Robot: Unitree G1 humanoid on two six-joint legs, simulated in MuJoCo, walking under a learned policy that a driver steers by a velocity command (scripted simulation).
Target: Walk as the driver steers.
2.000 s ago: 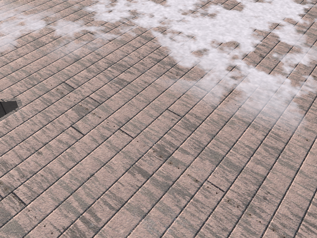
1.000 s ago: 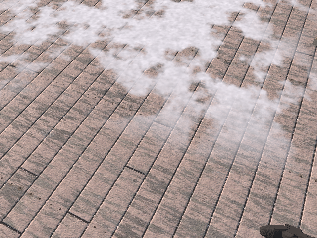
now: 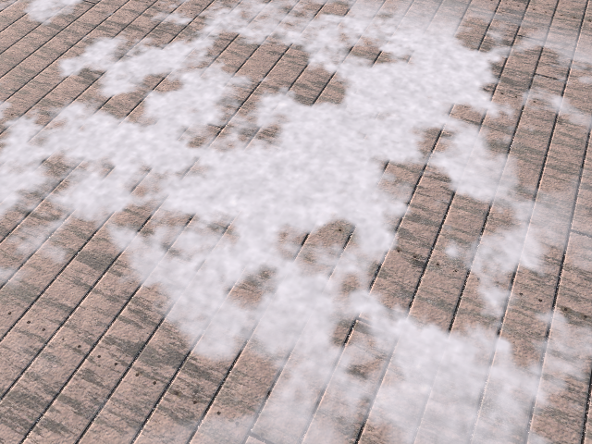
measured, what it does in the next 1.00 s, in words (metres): walks ahead, turning left: left foot, then right foot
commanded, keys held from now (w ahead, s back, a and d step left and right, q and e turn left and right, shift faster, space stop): w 0.08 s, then w+q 0.92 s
